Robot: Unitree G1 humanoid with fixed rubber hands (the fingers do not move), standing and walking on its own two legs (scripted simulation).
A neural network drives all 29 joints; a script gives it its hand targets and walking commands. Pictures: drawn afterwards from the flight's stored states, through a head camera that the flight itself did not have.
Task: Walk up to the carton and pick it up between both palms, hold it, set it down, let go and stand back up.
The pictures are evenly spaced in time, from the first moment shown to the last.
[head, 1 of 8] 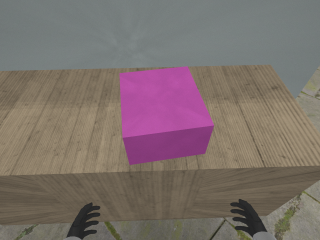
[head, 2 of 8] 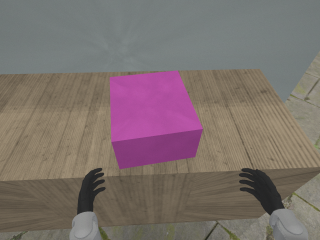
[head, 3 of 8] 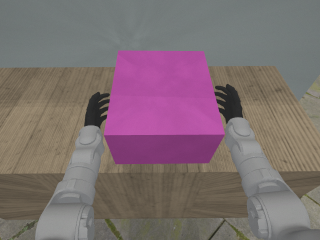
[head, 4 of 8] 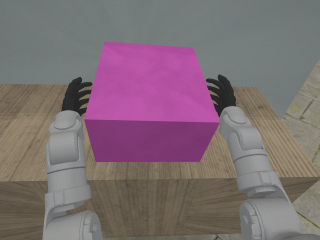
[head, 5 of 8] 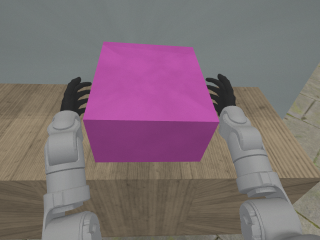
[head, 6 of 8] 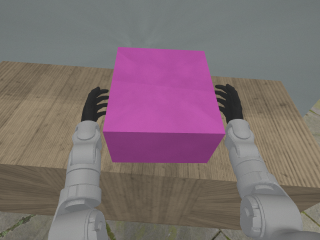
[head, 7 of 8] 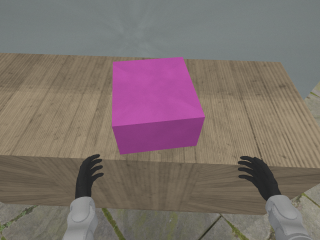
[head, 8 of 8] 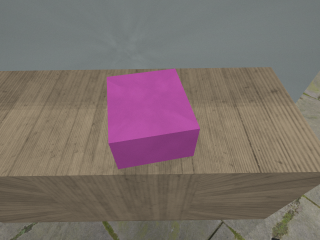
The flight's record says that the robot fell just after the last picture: no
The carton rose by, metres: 0.22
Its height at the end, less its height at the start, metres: +0.00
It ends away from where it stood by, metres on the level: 0.03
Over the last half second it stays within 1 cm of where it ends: yes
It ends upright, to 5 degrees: yes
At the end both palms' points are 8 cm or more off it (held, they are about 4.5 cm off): yes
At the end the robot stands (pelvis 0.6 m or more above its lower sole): yes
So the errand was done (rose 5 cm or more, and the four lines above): yes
